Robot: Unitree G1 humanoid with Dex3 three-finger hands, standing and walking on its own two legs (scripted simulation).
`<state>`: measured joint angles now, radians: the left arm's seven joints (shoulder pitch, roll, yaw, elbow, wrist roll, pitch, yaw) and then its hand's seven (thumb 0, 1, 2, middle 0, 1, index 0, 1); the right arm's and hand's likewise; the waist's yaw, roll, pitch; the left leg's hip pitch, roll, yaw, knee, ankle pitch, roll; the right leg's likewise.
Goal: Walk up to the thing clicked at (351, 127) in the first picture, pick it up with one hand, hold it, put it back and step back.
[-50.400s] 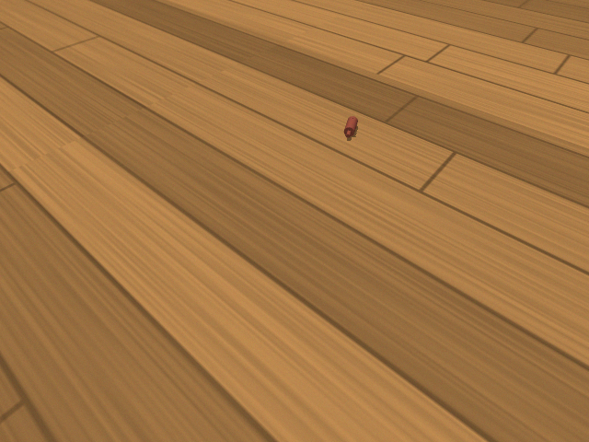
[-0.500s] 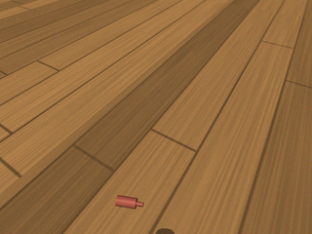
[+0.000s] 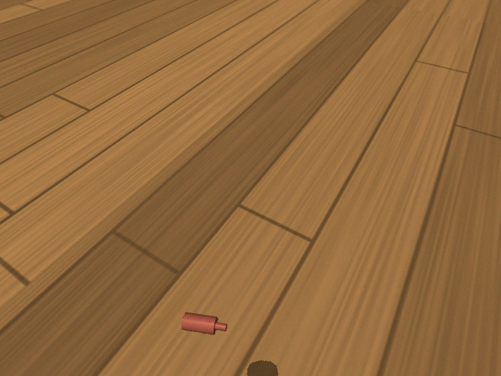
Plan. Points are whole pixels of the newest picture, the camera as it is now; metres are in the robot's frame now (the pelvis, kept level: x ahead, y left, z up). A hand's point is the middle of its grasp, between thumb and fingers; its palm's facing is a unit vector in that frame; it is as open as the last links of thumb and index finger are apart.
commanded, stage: stand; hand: left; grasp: from above
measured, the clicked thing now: (205, 323) +0.47 +0.19 -0.75
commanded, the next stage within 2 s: step back in 1.10 s
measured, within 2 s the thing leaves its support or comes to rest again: neither
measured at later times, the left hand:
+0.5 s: hand out of the picture +0.07 +0.25 -0.16, palm faces +0.01 -0.94 -0.34, open 7.3 cm
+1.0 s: hand out of the picture +0.06 +0.24 -0.16, palm faces +0.00 -0.94 -0.34, open 7.3 cm
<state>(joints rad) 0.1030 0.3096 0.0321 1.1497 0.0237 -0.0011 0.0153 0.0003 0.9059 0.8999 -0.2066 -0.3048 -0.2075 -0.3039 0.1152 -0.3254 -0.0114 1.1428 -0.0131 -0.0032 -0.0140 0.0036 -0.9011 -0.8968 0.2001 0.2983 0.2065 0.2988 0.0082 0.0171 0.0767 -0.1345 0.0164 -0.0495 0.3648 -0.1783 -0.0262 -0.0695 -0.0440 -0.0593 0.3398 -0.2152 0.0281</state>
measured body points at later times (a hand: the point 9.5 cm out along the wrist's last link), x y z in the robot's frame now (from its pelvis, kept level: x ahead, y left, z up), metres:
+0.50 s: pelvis +0.00 +0.00 +0.00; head +0.00 -0.01 +0.45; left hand +0.07 +0.29 -0.13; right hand +0.07 -0.30 -0.14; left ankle +0.02 +0.14 -0.75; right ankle -0.02 -0.13 -0.75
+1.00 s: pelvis +0.00 -0.01 +0.00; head +0.01 -0.01 +0.45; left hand +0.06 +0.29 -0.13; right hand +0.06 -0.30 -0.14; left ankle +0.02 +0.14 -0.75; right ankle -0.02 -0.13 -0.75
